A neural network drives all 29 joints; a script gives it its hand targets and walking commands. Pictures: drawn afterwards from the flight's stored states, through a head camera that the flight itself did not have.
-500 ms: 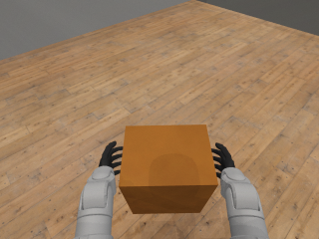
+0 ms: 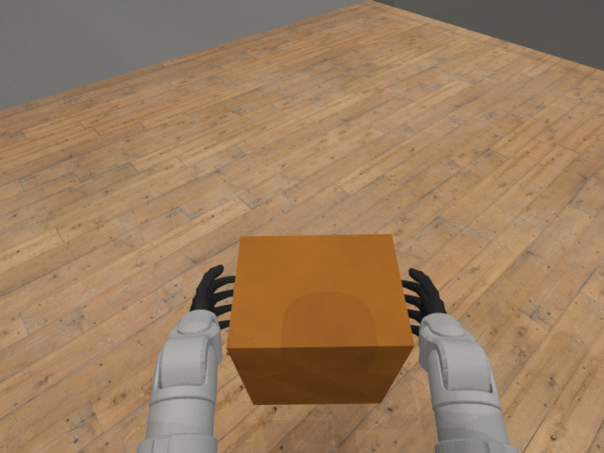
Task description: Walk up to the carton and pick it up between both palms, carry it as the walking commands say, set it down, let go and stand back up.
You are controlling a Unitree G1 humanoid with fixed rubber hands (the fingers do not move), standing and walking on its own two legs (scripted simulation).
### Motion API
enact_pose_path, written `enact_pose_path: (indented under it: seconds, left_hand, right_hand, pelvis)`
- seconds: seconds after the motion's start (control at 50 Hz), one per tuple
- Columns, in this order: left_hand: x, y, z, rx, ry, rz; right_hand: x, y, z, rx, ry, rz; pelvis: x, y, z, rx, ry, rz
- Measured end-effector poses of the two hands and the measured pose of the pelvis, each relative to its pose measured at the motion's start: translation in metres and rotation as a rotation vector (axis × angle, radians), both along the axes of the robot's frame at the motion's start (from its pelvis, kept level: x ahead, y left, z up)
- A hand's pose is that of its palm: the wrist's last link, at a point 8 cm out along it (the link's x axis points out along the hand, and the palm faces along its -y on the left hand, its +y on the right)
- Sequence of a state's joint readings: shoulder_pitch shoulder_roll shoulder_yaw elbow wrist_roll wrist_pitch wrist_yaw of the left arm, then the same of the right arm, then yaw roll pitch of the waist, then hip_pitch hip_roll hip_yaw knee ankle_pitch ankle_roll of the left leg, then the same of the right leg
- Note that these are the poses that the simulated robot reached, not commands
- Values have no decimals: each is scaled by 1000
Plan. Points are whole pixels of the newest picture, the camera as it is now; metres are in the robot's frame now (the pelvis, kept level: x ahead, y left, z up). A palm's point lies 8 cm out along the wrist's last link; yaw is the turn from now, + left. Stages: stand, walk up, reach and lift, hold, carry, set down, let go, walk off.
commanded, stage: carry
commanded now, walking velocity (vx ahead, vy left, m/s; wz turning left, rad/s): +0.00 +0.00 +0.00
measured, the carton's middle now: (316, 327) +0.31 -0.01 -0.05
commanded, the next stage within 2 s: hold in 1.68 s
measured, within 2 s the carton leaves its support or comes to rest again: neither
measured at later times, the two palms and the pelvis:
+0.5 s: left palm (199, 341) +0.25 +0.15 +0.03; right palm (438, 346) +0.24 -0.16 +0.03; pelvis -0.03 +0.00 +0.00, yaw +0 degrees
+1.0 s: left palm (197, 352) +0.24 +0.15 +0.03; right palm (440, 356) +0.23 -0.16 +0.03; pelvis -0.04 +0.00 +0.00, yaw +0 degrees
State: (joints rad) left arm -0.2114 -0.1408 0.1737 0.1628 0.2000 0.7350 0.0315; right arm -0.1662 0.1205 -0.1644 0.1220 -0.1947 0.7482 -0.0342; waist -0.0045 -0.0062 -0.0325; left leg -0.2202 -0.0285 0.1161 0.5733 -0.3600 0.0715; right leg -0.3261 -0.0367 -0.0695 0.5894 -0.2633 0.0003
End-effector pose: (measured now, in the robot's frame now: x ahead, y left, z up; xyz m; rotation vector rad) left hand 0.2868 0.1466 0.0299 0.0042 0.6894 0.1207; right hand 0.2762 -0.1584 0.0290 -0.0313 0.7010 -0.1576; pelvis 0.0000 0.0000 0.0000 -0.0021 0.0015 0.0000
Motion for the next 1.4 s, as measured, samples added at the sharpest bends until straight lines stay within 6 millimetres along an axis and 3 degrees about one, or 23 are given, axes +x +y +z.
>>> enact_pose_path:
  seconds: [0.62,1.04,1.4]
  left_hand:
    - [-39,-1,6,-2,-2,12]
    - [-48,2,2,-18,6,6]
    - [-44,5,-1,-10,15,2]
  right_hand:
    - [-37,-1,3,10,-3,4]
    - [-49,2,4,-2,4,-3]
    - [-45,6,1,2,13,-10]
  pelvis:
    - [-38,-4,3,0,-3,1]
    - [-45,0,4,-4,3,-8]
    - [-42,5,4,-1,18,-9]
